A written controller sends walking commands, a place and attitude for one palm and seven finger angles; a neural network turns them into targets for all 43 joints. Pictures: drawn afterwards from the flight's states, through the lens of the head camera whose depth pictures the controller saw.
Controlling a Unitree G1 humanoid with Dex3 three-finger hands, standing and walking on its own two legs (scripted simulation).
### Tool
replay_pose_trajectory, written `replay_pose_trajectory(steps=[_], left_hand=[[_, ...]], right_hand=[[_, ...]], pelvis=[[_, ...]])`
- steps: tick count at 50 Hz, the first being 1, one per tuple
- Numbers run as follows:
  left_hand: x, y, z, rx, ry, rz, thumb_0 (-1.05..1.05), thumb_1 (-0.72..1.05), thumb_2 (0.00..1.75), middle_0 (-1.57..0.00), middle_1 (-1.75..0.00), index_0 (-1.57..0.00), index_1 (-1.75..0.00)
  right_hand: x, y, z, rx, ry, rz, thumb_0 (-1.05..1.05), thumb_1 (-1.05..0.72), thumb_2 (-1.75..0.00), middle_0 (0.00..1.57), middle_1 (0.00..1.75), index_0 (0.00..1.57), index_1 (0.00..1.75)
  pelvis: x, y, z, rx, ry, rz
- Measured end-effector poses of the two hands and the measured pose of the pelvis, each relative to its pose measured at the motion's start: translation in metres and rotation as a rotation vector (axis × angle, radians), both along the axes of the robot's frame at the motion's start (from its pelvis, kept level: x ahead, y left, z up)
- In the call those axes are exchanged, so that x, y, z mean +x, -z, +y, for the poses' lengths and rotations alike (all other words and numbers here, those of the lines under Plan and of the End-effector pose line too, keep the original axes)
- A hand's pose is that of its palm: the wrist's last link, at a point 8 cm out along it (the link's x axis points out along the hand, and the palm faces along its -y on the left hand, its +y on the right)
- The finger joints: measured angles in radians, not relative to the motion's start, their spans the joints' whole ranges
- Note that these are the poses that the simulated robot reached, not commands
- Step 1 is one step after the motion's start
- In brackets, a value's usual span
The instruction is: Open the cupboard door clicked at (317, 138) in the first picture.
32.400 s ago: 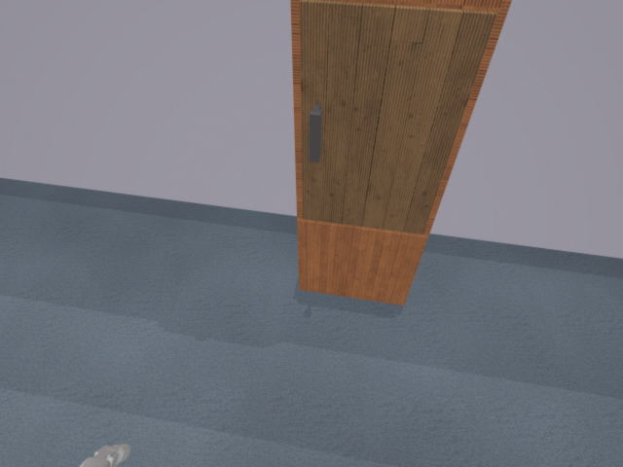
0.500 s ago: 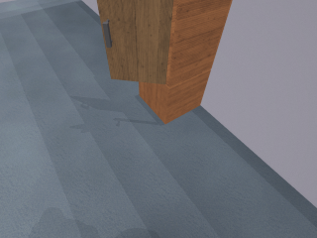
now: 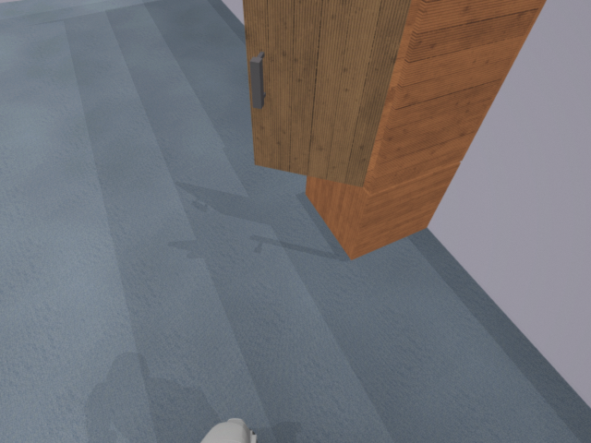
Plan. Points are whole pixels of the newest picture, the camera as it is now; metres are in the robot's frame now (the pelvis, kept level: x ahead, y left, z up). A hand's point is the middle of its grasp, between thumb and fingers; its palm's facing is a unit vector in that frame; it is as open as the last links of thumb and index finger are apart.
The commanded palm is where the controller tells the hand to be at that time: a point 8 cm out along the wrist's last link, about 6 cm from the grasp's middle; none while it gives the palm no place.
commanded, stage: take the last steps up to it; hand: left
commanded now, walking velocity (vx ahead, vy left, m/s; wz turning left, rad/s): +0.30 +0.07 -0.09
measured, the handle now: (259, 80) +0.92 +0.20 -0.02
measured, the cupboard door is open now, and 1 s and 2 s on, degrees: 49 49 49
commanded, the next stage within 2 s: come to a stop and stand still in 0.70 s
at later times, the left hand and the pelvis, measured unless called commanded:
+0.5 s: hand (203, 327) +0.31 +0.20 -0.15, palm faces -0.07 -0.97 -0.22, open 7.4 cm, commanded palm none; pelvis +0.18 +0.02 -0.01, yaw -5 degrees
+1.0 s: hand (186, 329) +0.32 +0.24 -0.19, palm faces -0.01 -0.99 -0.15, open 7.4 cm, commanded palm none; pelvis +0.33 +0.07 -0.01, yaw -5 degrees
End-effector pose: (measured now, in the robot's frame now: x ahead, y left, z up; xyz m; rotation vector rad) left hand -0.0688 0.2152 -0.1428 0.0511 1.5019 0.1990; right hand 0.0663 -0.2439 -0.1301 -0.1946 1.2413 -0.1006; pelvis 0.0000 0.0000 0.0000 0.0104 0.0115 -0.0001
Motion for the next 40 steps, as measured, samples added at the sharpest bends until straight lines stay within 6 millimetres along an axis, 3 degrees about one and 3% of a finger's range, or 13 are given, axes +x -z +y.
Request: replay_pose_trajectory(steps=[4, 7, 9, 15, 20, 24, 27, 30, 35, 40], left_hand=[[0.012, 0.02, 0.028, -0.013, -0.012, 0.09, 0.01, 0.91, 0.89, -0.2, -0.3, -0.2, -0.3], [0.052, 0.018, 0.048, 0.005, 0.023, 0.064, 0.01, 0.91, 0.89, -0.2, -0.3, -0.2, -0.3], [0.09, 0.013, 0.058, 0.021, 0.049, 0.004, 0.01, 0.91, 0.89, -0.2, -0.3, -0.19, -0.3], [0.217, -0.008, 0.068, 0.053, 0.13, -0.218, 0.01, 0.91, 0.89, -0.2, -0.3, -0.19, -0.3], [0.309, -0.021, 0.055, 0.061, 0.202, -0.35, 0.01, 0.91, 0.89, -0.2, -0.3, -0.19, -0.3], [0.365, -0.019, 0.038, 0.071, 0.247, -0.413, 0.0, 0.91, 0.89, -0.2, -0.3, -0.19, -0.3], [0.38, -0.018, 0.028, 0.065, 0.24, -0.417, 0.0, 0.91, 0.89, -0.2, -0.3, -0.19, -0.3], [0.375, -0.017, 0.024, 0.052, 0.209, -0.358, 0.0, 0.91, 0.89, -0.2, -0.3, -0.2, -0.3], [0.358, -0.014, 0.04, 0.06, 0.153, -0.226, -0.01, 0.94, 0.89, -0.2, -0.3, -0.2, -0.3], [0.343, 0.0, 0.053, 0.021, 0.104, -0.095, 0.0, 0.93, 0.89, -0.2, -0.3, -0.2, -0.3]], right_hand=[[0.061, 0.009, 0.031, -0.025, -0.026, -0.107, 0.0, -0.91, -0.9, 0.2, 0.3, 0.19, 0.3], [0.077, 0.004, 0.049, -0.014, -0.008, -0.127, 0.0, -0.91, -0.9, 0.2, 0.3, 0.19, 0.3], [0.08, 0.002, 0.059, -0.001, 0.016, -0.118, 0.0, -0.91, -0.9, 0.2, 0.3, 0.19, 0.3], [0.075, 0.001, 0.055, -0.01, 0.096, -0.054, -0.02, -0.94, -0.9, 0.2, 0.3, 0.2, 0.3], [0.058, 0.014, 0.053, 0.023, 0.154, 0.075, -0.01, -0.93, -0.9, 0.2, 0.3, 0.2, 0.3], [0.053, 0.029, 0.048, 0.054, 0.198, 0.173, 0.0, -0.92, -0.9, 0.2, 0.3, 0.2, 0.3], [0.066, 0.029, 0.044, 0.062, 0.204, 0.225, 0.0, -0.91, -0.9, 0.2, 0.3, 0.19, 0.3], [0.098, 0.018, 0.039, 0.051, 0.198, 0.21, 0.01, -0.91, -0.9, 0.2, 0.3, 0.19, 0.3], [0.173, 0.004, 0.038, 0.034, 0.167, 0.113, 0.01, -0.91, -0.9, 0.2, 0.3, 0.19, 0.3], [0.254, -0.001, 0.049, 0.006, 0.111, 0.011, 0.01, -0.92, -0.9, 0.2, 0.3, 0.19, 0.3]], pelvis=[[0.033, 0.019, 0.026, -0.012, 0.006, -0.005], [0.052, 0.014, 0.034, -0.001, 0.03, -0.009], [0.064, 0.008, 0.039, 0.003, 0.04, -0.009], [0.103, -0.003, 0.046, 0.019, 0.063, -0.01], [0.14, -0.002, 0.04, 0.034, 0.076, -0.013], [0.175, 0.009, 0.026, 0.038, 0.084, -0.015], [0.194, 0.008, 0.021, 0.012, 0.074, -0.021], [0.214, 0.0, 0.019, 0.005, 0.071, -0.018], [0.248, -0.008, 0.022, -0.003, 0.067, -0.006], [0.286, -0.004, 0.039, -0.021, 0.066, -0.012]])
